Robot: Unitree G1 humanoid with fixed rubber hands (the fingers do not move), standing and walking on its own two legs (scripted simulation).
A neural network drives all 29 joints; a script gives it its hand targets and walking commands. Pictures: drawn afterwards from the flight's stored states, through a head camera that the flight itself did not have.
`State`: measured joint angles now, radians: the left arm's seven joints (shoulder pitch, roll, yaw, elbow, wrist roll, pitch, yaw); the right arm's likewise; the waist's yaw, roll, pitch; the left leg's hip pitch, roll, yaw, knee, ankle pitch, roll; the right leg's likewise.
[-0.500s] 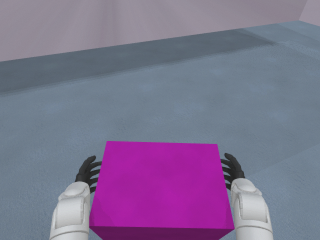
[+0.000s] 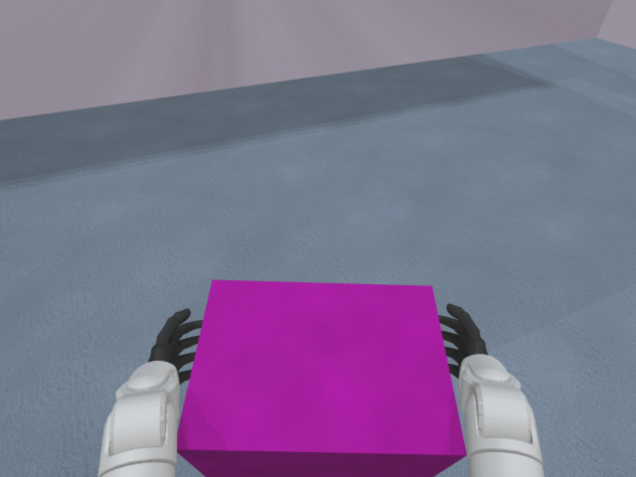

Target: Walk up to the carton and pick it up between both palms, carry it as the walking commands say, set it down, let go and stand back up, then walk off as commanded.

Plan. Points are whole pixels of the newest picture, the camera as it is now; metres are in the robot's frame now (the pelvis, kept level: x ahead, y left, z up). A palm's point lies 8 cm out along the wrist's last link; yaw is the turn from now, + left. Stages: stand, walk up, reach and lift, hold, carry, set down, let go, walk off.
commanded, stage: hold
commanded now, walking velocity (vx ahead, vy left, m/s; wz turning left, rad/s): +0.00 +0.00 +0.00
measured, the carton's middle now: (319, 388) +0.28 +0.00 -0.03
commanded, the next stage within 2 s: carry in 0.22 s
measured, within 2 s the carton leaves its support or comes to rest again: neither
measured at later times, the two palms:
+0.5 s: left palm (188, 383) +0.25 +0.15 +0.05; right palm (513, 381) +0.24 -0.23 +0.05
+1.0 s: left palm out of the picture +0.08 +0.09 +0.07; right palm out of the picture +0.09 -0.29 +0.08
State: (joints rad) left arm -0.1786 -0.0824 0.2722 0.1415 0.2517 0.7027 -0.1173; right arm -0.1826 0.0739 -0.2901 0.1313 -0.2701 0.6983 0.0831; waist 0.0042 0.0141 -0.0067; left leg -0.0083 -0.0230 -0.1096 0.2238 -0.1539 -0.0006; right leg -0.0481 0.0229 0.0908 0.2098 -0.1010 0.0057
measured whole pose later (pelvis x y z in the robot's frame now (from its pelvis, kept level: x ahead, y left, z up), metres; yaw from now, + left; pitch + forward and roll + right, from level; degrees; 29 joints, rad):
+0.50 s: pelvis -0.03 -0.04 -0.03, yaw -2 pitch +4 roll -1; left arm -0.12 -0.04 0.22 -0.22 0.10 0.91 -0.07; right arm -0.13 0.07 -0.23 -0.22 -0.15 0.90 0.04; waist 0.02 0.03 -0.10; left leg -0.40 0.05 -0.09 0.68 -0.33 -0.05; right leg -0.42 0.06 -0.06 0.60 -0.23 -0.05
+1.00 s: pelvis -0.14 -0.10 -0.02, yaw +0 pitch +3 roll -3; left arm 0.02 -0.03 0.17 -0.54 0.02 1.23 0.00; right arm 0.02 0.07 -0.23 -0.52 -0.05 1.18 0.02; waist 0.01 0.02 -0.14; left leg -0.39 0.15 0.05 0.59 -0.25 -0.04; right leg -0.57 -0.03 -0.05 1.02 -0.41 0.03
